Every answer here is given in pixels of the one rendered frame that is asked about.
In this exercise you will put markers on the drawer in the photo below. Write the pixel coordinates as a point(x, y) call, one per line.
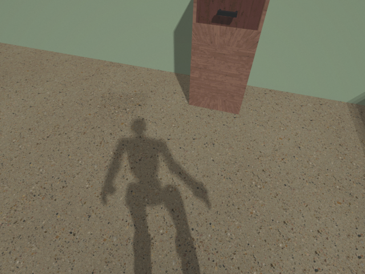
point(248, 16)

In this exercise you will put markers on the cabinet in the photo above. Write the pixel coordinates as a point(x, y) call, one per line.
point(221, 60)

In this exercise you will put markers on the handle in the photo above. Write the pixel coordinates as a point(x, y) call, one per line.
point(227, 13)

